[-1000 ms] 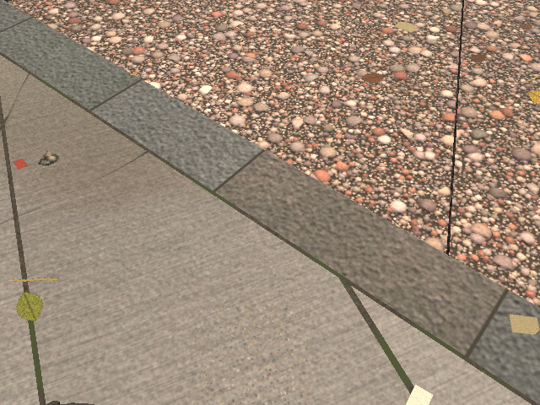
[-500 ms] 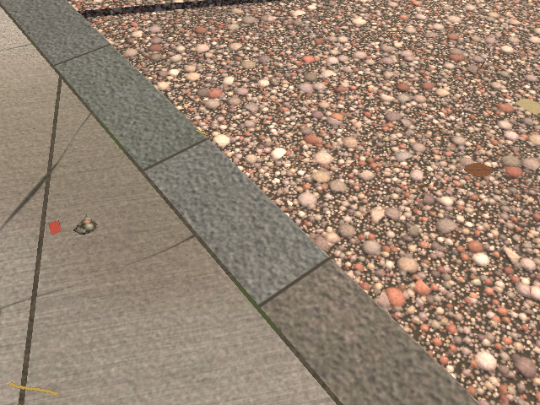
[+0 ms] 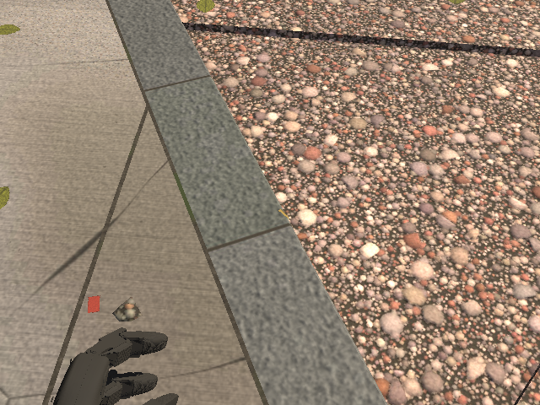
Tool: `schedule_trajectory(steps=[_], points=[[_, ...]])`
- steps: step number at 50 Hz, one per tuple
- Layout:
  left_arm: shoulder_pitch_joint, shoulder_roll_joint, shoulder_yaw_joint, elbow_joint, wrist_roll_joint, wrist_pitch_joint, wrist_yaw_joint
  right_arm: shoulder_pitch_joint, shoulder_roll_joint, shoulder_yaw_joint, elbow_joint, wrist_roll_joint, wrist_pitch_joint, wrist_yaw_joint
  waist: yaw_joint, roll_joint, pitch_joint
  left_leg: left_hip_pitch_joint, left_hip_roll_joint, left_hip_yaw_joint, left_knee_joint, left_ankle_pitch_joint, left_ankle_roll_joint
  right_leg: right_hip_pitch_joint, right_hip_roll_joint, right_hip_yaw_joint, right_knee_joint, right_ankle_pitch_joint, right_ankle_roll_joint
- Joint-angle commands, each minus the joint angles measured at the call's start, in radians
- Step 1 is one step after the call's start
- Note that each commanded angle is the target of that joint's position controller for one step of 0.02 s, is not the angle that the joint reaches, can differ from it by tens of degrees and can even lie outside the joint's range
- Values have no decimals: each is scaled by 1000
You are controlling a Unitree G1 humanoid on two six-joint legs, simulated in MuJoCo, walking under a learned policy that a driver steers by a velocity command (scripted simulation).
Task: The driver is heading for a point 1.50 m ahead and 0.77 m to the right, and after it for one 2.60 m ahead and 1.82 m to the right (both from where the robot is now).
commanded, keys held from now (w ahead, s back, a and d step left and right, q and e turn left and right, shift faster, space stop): e+shift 0.88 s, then shift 0.08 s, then w+shift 0.02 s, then shift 0.02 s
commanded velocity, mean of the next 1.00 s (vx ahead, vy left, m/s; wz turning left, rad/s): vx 0.19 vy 0.00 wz -0.69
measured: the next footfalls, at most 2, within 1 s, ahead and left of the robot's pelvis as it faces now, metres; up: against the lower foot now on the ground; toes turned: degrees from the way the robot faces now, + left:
right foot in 0.10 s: +0.32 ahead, -0.13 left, +0.00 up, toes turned -1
left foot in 0.68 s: +0.44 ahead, +0.01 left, +0.00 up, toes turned -38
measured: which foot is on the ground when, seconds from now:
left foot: down 0.00-0.10, up 0.12-0.66, down 0.68-1.00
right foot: up 0.00-0.08, down 0.10-0.68, up 0.70-1.00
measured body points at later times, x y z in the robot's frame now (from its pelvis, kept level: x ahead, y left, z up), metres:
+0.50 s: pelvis +0.25 -0.06 +0.01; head +0.29 -0.09 +0.45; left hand +0.34 +0.23 -0.10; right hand +0.42 -0.34 -0.08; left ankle +0.40 +0.08 -0.67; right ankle +0.28 -0.13 -0.73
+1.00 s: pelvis +0.32 -0.01 +0.01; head +0.36 -0.01 +0.46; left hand +0.63 +0.10 -0.11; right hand +0.21 -0.29 -0.08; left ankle +0.41 +0.04 -0.73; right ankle +0.21 -0.10 -0.66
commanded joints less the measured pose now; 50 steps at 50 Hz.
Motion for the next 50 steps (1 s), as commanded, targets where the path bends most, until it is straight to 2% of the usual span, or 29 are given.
schedule_trajectory(steps=[1,2,3,4,5,6,7,8,9,10,11,12,16,19,22,25,28,32,33,34,35,36,37,39,41,45,48,49,50], points=[[-74,60,16,-48,1,-22,5,92,-130,-24,1,-12,-19,-13,-39,62,21,-53,211,-28,2,955,-14,215,132,-148,-139,72,-63],[-24,88,28,-34,4,-31,9,87,-152,-27,6,-23,-18,-24,-11,96,-15,12,229,-24,73,1072,-40,255,168,-146,-159,23,-82],[99,125,45,7,-1,-41,11,57,-172,-30,4,-35,-15,-35,57,123,-76,55,243,-15,190,1155,-63,344,192,-127,-166,-16,-101],[289,148,57,74,-12,-49,13,-10,-192,-35,-7,-42,-10,-43,165,135,-140,49,235,29,372,1166,-78,482,188,-108,-218,32,-115],[464,176,67,139,-14,-54,19,-73,-178,-31,-26,-38,-9,-46,256,112,-193,-51,194,76,606,981,-96,658,116,-44,-243,173,-135],[551,258,85,171,-4,-50,17,-2,-60,-9,-53,-30,-6,-48,205,-168,-304,-359,67,169,1032,59,-144,979,-130,199,-8,872,-227],[578,268,105,185,-22,-34,-4,153,-70,0,-47,22,-6,-45,157,-268,-526,-646,-3,88,1315,-276,-186,1279,-294,597,-33,1105,-419],[465,235,119,125,-42,-19,-4,46,-117,6,-60,-9,-1,-51,169,-68,-509,-692,78,52,1319,-132,-179,1187,-245,537,-106,928,-406],[396,194,111,117,-54,-10,-1,-103,-126,11,-99,-30,0,-44,178,-6,-356,-714,113,68,1260,-79,-172,1022,-173,434,-164,730,-364],[373,157,103,130,-54,-2,4,-172,-107,18,-124,-48,4,-38,148,59,-236,-723,141,77,1183,-68,-170,868,-116,380,-215,617,-324],[386,145,101,144,-59,4,12,-211,-99,21,-151,-62,22,-31,131,73,-173,-706,158,80,1117,-70,-177,757,-76,357,-254,581,-303],[400,140,98,162,-58,6,14,-205,-86,25,-162,-69,45,-28,101,62,-137,-665,166,87,1059,-67,-183,662,-52,343,-272,589,-282],[379,212,122,138,-34,15,9,-218,-59,44,-203,-62,87,-40,59,2,-163,-595,166,105,885,-30,-205,479,6,319,-283,607,-259],[396,222,129,119,-42,42,22,-309,-78,42,-239,-53,109,-53,77,-38,-176,-605,158,94,815,67,-210,438,46,351,-278,435,-200],[414,231,140,96,-52,73,33,-393,-85,43,-265,-48,126,-55,110,-73,-159,-664,148,59,760,101,-209,483,71,440,-283,124,-150],[422,236,152,78,-49,98,38,-463,-83,47,-283,-39,121,-54,149,-110,-104,-708,131,29,642,70,-206,553,81,529,-290,-101,-153],[411,245,165,62,-38,112,36,-488,-79,51,-293,-23,100,-53,174,-136,-77,-654,101,21,507,27,-192,587,84,580,-257,-85,-166],[303,243,169,16,-40,122,27,-379,-91,44,-266,-8,77,-61,125,-159,-66,-365,91,30,205,46,-173,480,124,633,-223,-106,-106],[289,232,165,10,-50,120,27,-342,-105,37,-257,-15,70,-70,105,-128,-63,-251,136,18,74,117,-165,411,162,612,-183,-254,-67],[369,168,150,15,-57,116,29,-360,-153,26,-269,-22,68,-78,158,29,-117,-123,327,-126,12,95,-122,339,237,487,-41,-632,-21],[399,140,144,-7,-62,118,33,-384,-235,16,-310,-27,78,-76,168,199,-134,-70,564,-391,-17,167,-26,182,370,235,206,-797,15],[358,255,165,-6,-18,120,29,-338,-201,13,-284,-33,85,-68,139,166,-123,-139,576,-393,-8,313,46,142,303,168,364,-722,32],[341,272,173,2,-12,126,19,-349,-141,25,-287,-25,90,-63,153,134,-100,-175,529,-275,13,369,40,154,250,146,439,-646,39],[346,247,167,17,-23,144,-6,-396,-112,32,-303,-32,99,-58,168,137,-74,-240,401,-61,37,417,0,178,226,103,556,-533,52],[344,241,158,17,-39,153,-20,-369,-112,31,-307,-39,101,-60,158,159,-81,-237,378,29,58,514,7,168,206,53,617,-502,67],[244,211,140,-10,-43,164,-26,-247,-133,12,-281,-41,99,-55,94,175,-75,-150,412,62,69,510,23,122,167,11,519,-507,78],[209,184,127,-22,-45,170,-25,-190,-154,-4,-255,-39,92,-48,81,176,-100,-113,457,47,87,536,52,149,169,20,431,-552,60],[209,183,123,-22,-40,171,-27,-161,-164,-11,-249,-43,89,-41,70,177,-131,-107,465,36,49,284,48,169,161,15,387,-554,45],[187,177,120,-26,-39,173,-28,-172,-162,-12,-250,-43,88,-37,69,186,-106,-138,463,26,22,149,47,190,158,12,342,-558,36]])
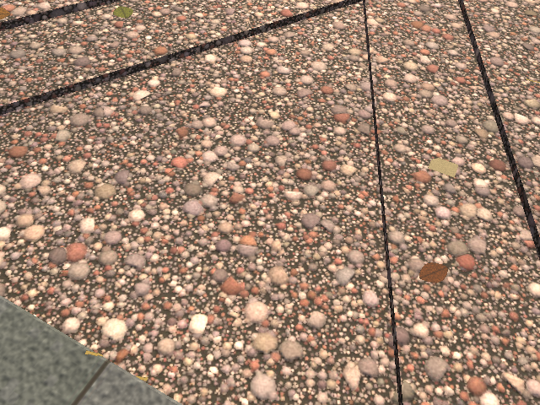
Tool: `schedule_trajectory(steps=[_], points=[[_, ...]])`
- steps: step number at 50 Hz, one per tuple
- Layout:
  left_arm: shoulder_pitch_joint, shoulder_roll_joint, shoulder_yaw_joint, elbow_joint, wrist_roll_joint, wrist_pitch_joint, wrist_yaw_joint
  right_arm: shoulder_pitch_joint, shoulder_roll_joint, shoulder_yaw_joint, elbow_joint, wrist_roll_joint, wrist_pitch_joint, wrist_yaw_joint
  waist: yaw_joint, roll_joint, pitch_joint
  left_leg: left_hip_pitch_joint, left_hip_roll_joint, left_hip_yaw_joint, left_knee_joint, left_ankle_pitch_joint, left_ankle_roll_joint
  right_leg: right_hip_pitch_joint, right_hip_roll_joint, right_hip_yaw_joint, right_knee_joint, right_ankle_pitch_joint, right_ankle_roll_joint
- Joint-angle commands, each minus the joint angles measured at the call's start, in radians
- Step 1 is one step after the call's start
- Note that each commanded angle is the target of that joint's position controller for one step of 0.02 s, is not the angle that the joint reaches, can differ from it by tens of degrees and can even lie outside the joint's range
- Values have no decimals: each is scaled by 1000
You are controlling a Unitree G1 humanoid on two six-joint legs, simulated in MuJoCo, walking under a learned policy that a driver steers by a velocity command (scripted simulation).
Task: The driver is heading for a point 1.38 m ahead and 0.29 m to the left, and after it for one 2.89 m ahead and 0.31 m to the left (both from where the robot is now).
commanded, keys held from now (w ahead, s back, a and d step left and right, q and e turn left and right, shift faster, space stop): shift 0.80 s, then w+shift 0.20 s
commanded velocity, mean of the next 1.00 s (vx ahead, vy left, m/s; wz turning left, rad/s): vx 0.09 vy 0.00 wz -0.14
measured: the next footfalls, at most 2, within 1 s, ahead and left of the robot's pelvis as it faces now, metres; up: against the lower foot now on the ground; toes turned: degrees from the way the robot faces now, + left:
right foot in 0.16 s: +0.01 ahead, -0.12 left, +0.00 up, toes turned -2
left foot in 0.50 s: +0.05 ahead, +0.09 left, +0.00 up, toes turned -6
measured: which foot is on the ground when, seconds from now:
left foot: down 0.00-0.16, up 0.18-0.48, down 0.50-1.00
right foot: up 0.00-0.14, down 0.16-1.00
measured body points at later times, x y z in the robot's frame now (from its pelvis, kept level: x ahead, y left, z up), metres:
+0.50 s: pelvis +0.00 -0.02 -0.01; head +0.00 -0.02 +0.44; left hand +0.16 +0.20 -0.12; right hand +0.04 -0.29 -0.13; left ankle +0.01 +0.10 -0.75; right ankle -0.03 -0.11 -0.74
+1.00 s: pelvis +0.01 -0.01 +0.00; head +0.01 -0.01 +0.45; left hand +0.12 +0.25 -0.13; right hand +0.02 -0.28 -0.14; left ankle +0.01 +0.10 -0.74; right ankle -0.01 -0.12 -0.71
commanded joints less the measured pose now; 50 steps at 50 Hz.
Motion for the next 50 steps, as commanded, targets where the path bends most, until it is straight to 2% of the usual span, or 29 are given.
schedule_trajectory(steps=[1,5,7,8,9,10,11,12,13,14,16,19,21,23,24,25,26,27,28,29,40,41,42,43,44,45,46,48,50], points=[[-45,48,4,-87,3,-7,-2,32,-172,-56,-45,1,-15,8,-17,218,-106,145,244,-248,-173,-34,159,-31,1,-32,-125,-27,-26],[-38,4,-23,-80,-9,-23,13,39,-184,-62,-22,0,-10,21,-9,238,-110,82,229,-186,-97,224,155,157,30,-96,-375,-63,-62],[43,-16,-33,-45,0,-43,26,47,-178,-59,-1,20,0,23,40,207,-128,43,203,-135,6,342,107,316,39,-111,-666,134,-92],[57,10,-32,-35,14,-53,34,87,-152,-53,10,22,1,24,39,139,-145,-44,181,-104,64,243,42,438,-14,-22,-780,230,-103],[62,66,-29,-51,22,-63,42,125,-58,-29,-16,4,4,33,17,-115,-179,-221,101,-28,265,-184,-38,566,-291,306,-844,237,-139],[40,174,1,-53,14,-63,44,57,-58,-23,-56,10,21,17,45,-227,-72,-296,-14,-36,322,-408,-63,361,-415,404,-800,461,-282],[41,101,-13,-39,9,-69,45,36,-124,-41,-40,11,35,11,53,-114,-48,-274,21,-106,407,-366,-71,359,-365,321,-774,573,-308],[-16,32,-40,-38,5,-75,47,53,-111,-42,-20,25,39,16,14,-101,-38,-253,20,-125,416,-305,-74,340,-304,238,-773,605,-286],[-62,2,-51,-38,10,-77,50,87,-111,-43,7,30,36,17,-13,-108,-32,-224,18,-122,403,-246,-80,326,-245,173,-775,632,-250],[-62,7,-50,-32,7,-82,60,104,-126,-49,19,20,34,18,-11,-133,-41,-211,9,-110,417,-207,-83,341,-213,137,-761,719,-242],[-50,-17,-60,-17,6,-88,63,133,-106,-43,46,15,33,21,-15,-98,-91,-150,-1,-107,413,-188,-90,351,-195,91,-728,843,-240],[-32,-12,-58,7,6,-89,60,87,-60,-25,42,22,40,21,8,-89,-77,-85,-10,-100,288,-189,-80,316,-189,94,-718,715,-241],[-19,-4,-54,24,9,-87,60,67,-57,-22,43,22,43,15,24,-98,-63,-51,-23,-94,205,-196,-70,293,-197,128,-708,628,-249],[-38,-1,-52,33,5,-88,63,83,-42,-16,57,22,39,7,1,-71,-67,33,-35,-82,55,-99,-56,261,-191,149,-681,544,-231],[-43,-7,-54,37,-2,-91,67,95,-40,-11,63,15,29,3,-15,-38,-77,120,-15,-108,-52,42,-48,217,-177,155,-676,455,-196],[-25,-32,-62,42,0,-99,70,106,-67,-13,67,5,14,-3,-10,3,-99,209,57,-192,-86,128,-41,168,-154,159,-668,352,-157],[39,-46,-60,51,-2,-102,66,67,-143,-27,64,9,4,-4,56,110,-79,194,112,-252,-45,243,-11,156,-73,102,-672,259,-133],[35,-49,-63,77,2,-94,66,37,-119,-26,71,26,2,5,37,153,-72,90,109,-254,-53,166,16,235,-41,64,-691,205,-119],[12,-35,-60,88,6,-89,67,22,-80,-14,71,25,-1,11,23,141,-41,45,91,-248,-75,103,7,264,-43,64,-685,217,-112],[3,-24,-55,96,6,-88,66,16,-72,-11,73,23,-3,11,15,127,-36,39,72,-232,-84,74,-4,273,-50,66,-678,246,-111],[44,-31,-57,222,2,-95,78,8,-69,-5,160,21,-10,-2,12,52,-46,89,57,-224,-102,70,7,267,-71,71,-705,290,-87],[85,-23,-53,244,3,-93,78,47,-94,-16,181,20,-6,1,6,71,-101,120,32,-222,-103,-206,25,271,-31,35,-659,85,-104],[85,-2,-44,243,16,-88,73,75,-130,-30,190,12,4,6,-6,100,-66,99,46,-277,-136,-503,57,185,-2,13,-602,-131,-122],[26,10,-38,217,27,-85,63,107,-156,-42,198,7,12,11,-32,136,14,86,112,-384,-205,-696,102,47,9,-7,-520,-207,-131],[-57,-30,-48,175,27,-88,54,102,-171,-51,200,11,13,13,-41,205,83,72,218,-510,-285,-729,154,-35,10,-94,-403,-49,-120],[-105,-18,-45,151,26,-94,48,104,-151,-54,199,10,6,15,-56,189,103,47,282,-581,-335,-660,190,-82,-33,-83,-295,5,-115],[-106,-9,-39,141,21,-104,42,91,-145,-56,195,4,-7,18,-40,150,73,58,301,-591,-345,-570,200,-109,-59,-52,-226,13,-113],[-45,-21,-41,152,16,-127,24,20,-139,-61,177,13,-33,23,11,123,-12,59,259,-482,-331,-432,172,-46,-75,-53,-249,42,-116],[3,-33,-43,168,12,-136,16,-51,-144,-67,163,25,-46,28,46,178,-23,-68,184,-341,-314,-368,131,145,-55,-99,-386,52,-119]])
Keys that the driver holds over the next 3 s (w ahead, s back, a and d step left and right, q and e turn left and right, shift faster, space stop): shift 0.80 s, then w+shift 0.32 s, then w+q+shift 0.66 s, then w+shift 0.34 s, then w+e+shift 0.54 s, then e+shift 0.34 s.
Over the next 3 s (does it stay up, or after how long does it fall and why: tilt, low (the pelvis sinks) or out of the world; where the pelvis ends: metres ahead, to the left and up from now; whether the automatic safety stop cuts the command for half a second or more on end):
stays up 1.39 0.49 -0.16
